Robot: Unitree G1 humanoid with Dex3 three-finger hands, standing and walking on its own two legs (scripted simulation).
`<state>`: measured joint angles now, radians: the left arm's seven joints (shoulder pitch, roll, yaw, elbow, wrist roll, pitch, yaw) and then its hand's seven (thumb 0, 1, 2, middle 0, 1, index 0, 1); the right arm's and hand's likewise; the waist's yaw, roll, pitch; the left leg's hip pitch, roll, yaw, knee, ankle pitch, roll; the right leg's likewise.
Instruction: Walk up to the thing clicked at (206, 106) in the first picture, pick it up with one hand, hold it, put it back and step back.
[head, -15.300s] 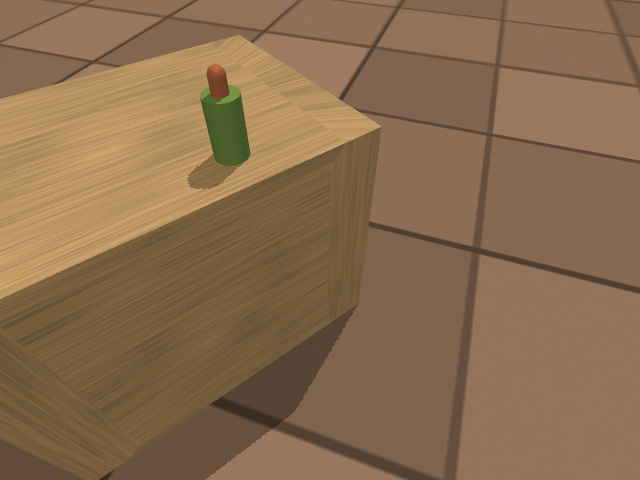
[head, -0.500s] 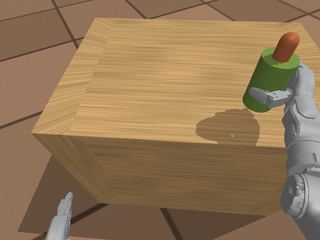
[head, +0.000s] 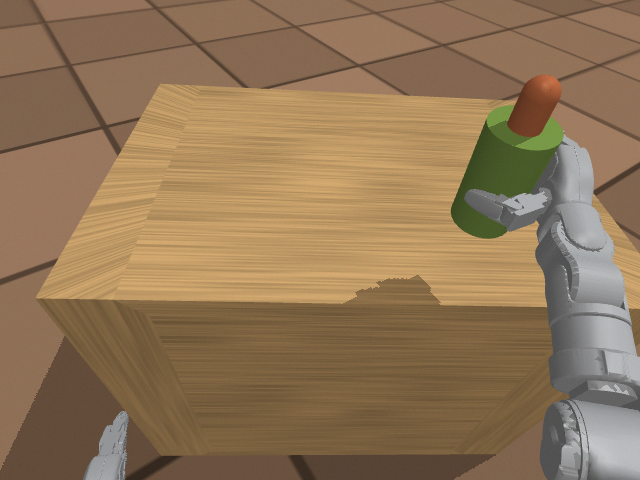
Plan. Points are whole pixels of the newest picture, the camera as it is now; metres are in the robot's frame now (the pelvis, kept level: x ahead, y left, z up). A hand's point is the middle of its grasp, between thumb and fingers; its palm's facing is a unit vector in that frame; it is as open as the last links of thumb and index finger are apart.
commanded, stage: lift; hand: right
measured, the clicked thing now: (508, 158) +0.41 -0.18 +0.23
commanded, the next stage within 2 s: hold in 0.78 s
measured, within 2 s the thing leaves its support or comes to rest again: neither
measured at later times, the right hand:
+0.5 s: hand (528, 172) +0.35 -0.17 +0.26, palm faces +0.18 +0.98 -0.02, open 10.9 cm
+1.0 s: hand (553, 169) +0.33 -0.18 +0.28, palm faces +0.18 +0.98 -0.03, open 10.9 cm
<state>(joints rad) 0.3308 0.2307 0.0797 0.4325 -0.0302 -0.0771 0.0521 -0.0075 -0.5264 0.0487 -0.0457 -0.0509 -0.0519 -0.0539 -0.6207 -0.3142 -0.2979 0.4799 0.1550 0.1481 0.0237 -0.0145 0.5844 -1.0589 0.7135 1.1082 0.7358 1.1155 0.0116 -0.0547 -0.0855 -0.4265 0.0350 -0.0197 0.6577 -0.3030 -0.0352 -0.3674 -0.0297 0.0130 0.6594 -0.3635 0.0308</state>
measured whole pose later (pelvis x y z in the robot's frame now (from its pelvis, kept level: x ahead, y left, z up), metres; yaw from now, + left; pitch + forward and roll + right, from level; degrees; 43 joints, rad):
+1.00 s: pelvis -0.01 +0.00 +0.01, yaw -1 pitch -2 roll +0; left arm 0.27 0.24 0.10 0.57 -0.04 -0.18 0.06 -0.01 -0.53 0.05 -0.04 -0.04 -0.04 -0.05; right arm -0.50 -0.28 -0.30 -0.08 0.22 0.68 0.00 -0.01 0.59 -1.06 0.72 1.11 0.74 1.11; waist -0.01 -0.08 -0.09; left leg -0.29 0.05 0.00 0.60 -0.27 -0.03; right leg -0.24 -0.02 0.03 0.59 -0.32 0.03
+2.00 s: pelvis -0.02 +0.01 +0.01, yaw -2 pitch -2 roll +0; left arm 0.26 0.25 0.10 0.61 -0.04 -0.22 0.06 -0.01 -0.53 0.04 -0.05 -0.05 -0.05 -0.05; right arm -0.47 -0.30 -0.33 -0.17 0.23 0.77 0.01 -0.01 0.59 -1.07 0.71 1.11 0.74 1.12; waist -0.01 -0.09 -0.08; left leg -0.29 0.05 0.01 0.60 -0.27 -0.03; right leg -0.23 -0.02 0.04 0.59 -0.31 0.04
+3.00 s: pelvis -0.02 +0.01 +0.01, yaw -2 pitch -3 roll +0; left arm 0.26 0.25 0.09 0.62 -0.04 -0.23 0.07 -0.01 -0.53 0.05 -0.05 -0.05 -0.05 -0.05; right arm -0.46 -0.28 -0.31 -0.19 0.22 0.76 0.02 -0.01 0.59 -1.07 0.72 1.11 0.74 1.11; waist -0.02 -0.08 -0.08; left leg -0.28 0.05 0.02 0.60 -0.27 -0.03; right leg -0.23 -0.02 0.05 0.59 -0.31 0.04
